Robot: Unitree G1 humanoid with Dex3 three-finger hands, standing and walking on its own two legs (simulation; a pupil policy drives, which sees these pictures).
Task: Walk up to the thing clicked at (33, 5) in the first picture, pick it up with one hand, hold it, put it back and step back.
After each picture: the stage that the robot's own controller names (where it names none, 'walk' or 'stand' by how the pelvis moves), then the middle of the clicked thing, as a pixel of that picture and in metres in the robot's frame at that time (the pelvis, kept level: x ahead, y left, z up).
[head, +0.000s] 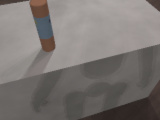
stand; (44, 27) +0.63 +0.18 +0.05
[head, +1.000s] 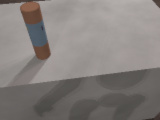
rise first; (37, 34) +0.55 +0.22 +0.07
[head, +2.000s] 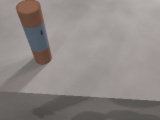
rise first; (37, 37) +0.48 +0.18 +0.08
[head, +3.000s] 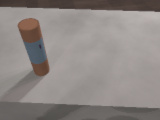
stand; (36, 50) +0.48 +0.19 +0.05
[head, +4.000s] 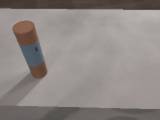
stand; (32, 53) +0.47 +0.21 +0.05
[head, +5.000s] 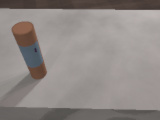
stand; (32, 54) +0.46 +0.21 +0.05
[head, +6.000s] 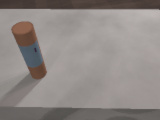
stand; (32, 53) +0.46 +0.21 +0.05
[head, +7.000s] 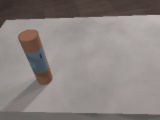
rise first; (37, 60) +0.45 +0.22 +0.05
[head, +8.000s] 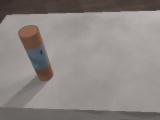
go down; (38, 56) +0.46 +0.21 +0.05
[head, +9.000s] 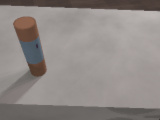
go down; (32, 50) +0.47 +0.20 +0.06
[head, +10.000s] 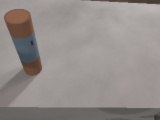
go down; (26, 47) +0.45 +0.19 +0.08
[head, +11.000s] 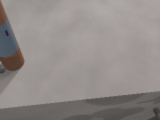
close in; (2, 38) +0.44 +0.21 +0.11
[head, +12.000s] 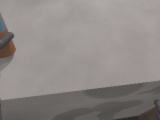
close; out of the picture +0.51 +0.23 +0.13
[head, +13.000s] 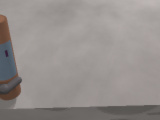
lift; (1, 61) +0.36 +0.24 +0.13
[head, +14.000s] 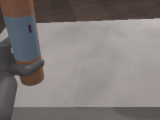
lift; (24, 41) +0.33 +0.16 +0.26
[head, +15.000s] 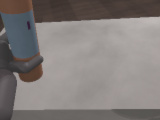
hold; (23, 37) +0.33 +0.16 +0.27
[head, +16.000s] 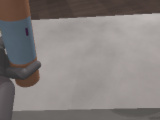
crouch; (19, 43) +0.32 +0.17 +0.25
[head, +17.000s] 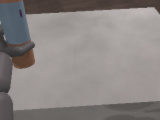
crouch; (15, 27) +0.43 +0.19 +0.22
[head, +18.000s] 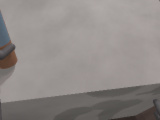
lower; out of the picture +0.49 +0.22 +0.10
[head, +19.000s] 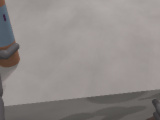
lower; out of the picture +0.48 +0.22 +0.12
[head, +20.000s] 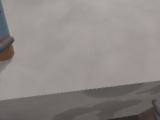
lower; out of the picture +0.50 +0.22 +0.13
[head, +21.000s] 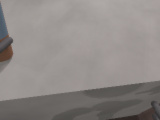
lower; out of the picture +0.50 +0.22 +0.13
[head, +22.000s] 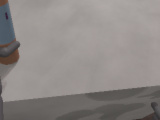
loosen; (0, 26) +0.48 +0.21 +0.12
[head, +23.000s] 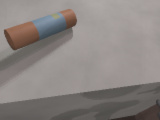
withdraw; (43, 27) +0.54 +0.08 +0.05
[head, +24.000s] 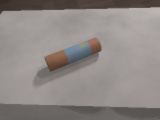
sink last; (73, 54) +0.53 +0.08 +0.00
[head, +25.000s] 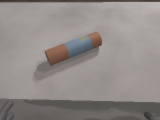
stand; (74, 48) +0.54 +0.07 +0.00
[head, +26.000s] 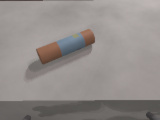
stand; (66, 46) +0.54 +0.08 +0.01
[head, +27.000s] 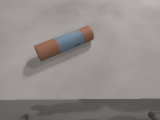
stand; (65, 42) +0.55 +0.09 +0.02
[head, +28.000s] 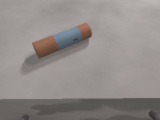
stand; (63, 39) +0.56 +0.10 +0.02
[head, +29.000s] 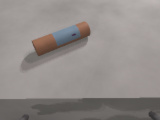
stand; (62, 38) +0.57 +0.10 +0.02
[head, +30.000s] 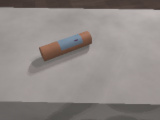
stand; (66, 45) +0.59 +0.09 -0.02
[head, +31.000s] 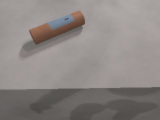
walk; (58, 27) +0.63 +0.12 -0.02
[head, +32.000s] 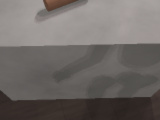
walk; out of the picture +0.83 +0.09 -0.02
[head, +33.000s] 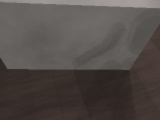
walk; out of the picture +1.16 +0.13 -0.03
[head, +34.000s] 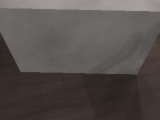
stand; out of the picture +1.24 +0.11 -0.03
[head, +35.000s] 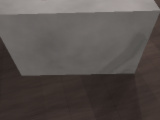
stand; out of the picture +1.29 +0.15 -0.04
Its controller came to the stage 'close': yes
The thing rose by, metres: 0.22
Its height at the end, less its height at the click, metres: -0.09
